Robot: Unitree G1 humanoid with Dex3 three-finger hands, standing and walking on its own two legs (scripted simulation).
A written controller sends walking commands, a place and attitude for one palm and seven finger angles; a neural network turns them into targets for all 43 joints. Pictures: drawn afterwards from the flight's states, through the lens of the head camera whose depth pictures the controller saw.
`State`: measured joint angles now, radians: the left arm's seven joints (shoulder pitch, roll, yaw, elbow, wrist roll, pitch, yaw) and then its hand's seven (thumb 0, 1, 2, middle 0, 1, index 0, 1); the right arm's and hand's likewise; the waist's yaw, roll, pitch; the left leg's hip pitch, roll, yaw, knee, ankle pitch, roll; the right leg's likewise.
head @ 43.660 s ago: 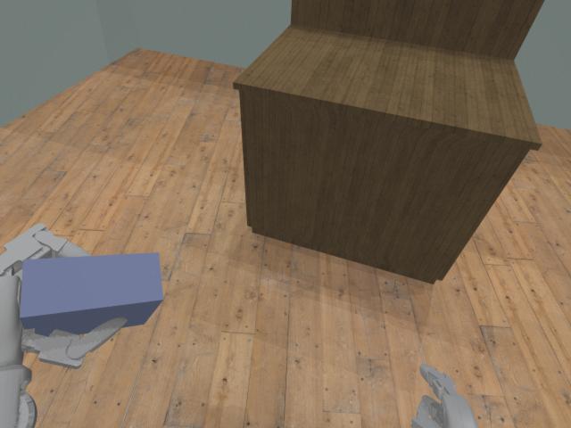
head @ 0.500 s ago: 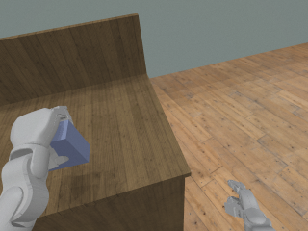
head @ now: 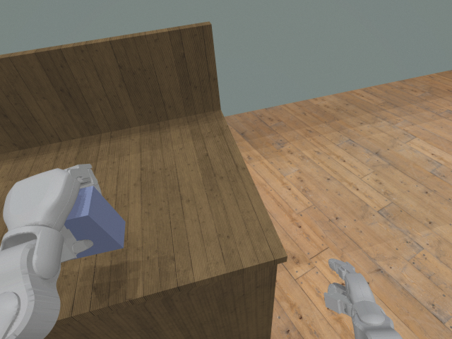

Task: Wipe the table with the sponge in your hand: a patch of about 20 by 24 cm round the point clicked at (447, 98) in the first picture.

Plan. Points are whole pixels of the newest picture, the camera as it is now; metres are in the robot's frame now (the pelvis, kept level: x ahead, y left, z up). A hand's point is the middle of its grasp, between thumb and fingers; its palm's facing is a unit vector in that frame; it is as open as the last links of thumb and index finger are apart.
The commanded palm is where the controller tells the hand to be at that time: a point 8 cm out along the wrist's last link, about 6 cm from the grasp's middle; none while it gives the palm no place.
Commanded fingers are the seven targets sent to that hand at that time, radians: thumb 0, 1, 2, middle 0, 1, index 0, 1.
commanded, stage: bring the sponge back beside the body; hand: left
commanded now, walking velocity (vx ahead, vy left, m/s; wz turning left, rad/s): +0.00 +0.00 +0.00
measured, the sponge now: (81, 231) +0.21 +0.29 +0.12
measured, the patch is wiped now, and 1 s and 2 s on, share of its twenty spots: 1.00 1.00 1.00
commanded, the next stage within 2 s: step back with the hand held close in 0.78 s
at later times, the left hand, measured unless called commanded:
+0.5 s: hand (64, 222) +0.20 +0.29 +0.16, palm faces +0.18 -0.15 -0.97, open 9.3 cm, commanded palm +0.15 +0.30 +0.22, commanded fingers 0.00 0.10 1.30 -1.20 -1.60 -1.20 -1.60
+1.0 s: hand (95, 216) +0.23 +0.25 +0.15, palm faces +0.24 -0.66 -0.71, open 9.3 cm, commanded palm +0.16 +0.29 +0.21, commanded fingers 0.00 0.10 1.30 -1.20 -1.60 -1.20 -1.60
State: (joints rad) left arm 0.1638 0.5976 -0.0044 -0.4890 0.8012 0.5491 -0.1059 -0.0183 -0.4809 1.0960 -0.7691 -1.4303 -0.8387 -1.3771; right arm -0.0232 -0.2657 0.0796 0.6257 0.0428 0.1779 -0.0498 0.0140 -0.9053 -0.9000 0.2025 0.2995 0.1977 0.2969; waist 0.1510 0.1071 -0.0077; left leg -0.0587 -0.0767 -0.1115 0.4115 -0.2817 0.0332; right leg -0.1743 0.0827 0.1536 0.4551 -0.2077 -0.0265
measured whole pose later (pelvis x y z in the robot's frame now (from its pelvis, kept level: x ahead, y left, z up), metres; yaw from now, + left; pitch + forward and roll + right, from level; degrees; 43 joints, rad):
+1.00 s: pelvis +0.01 +0.00 +0.00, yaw +1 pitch -1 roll -1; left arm 0.28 0.50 0.20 -0.51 0.18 0.32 -0.02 -0.02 -0.48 1.09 -0.77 -1.43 -0.84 -1.38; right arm 0.04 -0.25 0.07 0.49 0.04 0.16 -0.05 0.01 -0.91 -0.90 0.20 0.30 0.20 0.30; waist 0.10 0.09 0.00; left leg -0.13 -0.07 -0.13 0.46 -0.31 0.04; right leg -0.22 0.09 0.14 0.45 -0.21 -0.02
